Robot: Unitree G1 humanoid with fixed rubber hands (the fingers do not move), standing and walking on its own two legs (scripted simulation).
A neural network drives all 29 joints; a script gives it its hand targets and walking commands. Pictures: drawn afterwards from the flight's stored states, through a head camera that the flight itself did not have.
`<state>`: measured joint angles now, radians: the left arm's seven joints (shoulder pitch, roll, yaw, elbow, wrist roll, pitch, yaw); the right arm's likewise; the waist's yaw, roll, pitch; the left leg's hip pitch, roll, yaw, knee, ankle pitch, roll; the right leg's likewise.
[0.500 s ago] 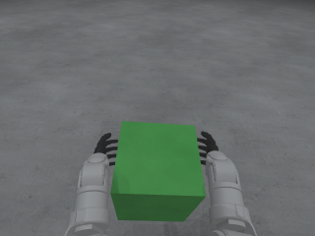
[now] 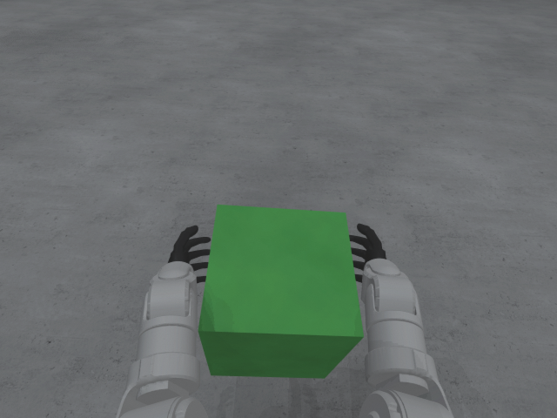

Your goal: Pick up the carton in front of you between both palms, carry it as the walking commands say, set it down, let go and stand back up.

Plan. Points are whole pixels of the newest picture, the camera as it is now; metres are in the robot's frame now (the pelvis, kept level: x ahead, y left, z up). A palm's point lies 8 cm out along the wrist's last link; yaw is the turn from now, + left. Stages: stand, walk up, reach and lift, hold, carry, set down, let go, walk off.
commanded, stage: set down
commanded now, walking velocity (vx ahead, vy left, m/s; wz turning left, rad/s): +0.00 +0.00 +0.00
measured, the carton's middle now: (274, 298) +0.32 +0.00 -0.04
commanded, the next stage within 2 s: none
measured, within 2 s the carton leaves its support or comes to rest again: neither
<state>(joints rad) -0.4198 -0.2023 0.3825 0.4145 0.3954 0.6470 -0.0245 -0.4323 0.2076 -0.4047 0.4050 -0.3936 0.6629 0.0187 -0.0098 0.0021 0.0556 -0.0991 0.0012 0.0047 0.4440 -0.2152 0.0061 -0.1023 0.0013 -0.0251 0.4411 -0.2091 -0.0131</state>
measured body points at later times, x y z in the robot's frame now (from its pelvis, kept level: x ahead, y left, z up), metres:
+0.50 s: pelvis -0.04 +0.01 -0.09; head +0.17 +0.02 +0.31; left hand +0.37 +0.15 -0.17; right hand +0.35 -0.15 -0.16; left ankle +0.03 +0.12 -0.74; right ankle +0.03 -0.12 -0.74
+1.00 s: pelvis -0.07 +0.01 -0.23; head +0.18 +0.02 +0.14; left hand +0.42 +0.14 -0.31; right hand +0.38 -0.16 -0.31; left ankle +0.03 +0.12 -0.74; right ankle +0.03 -0.12 -0.74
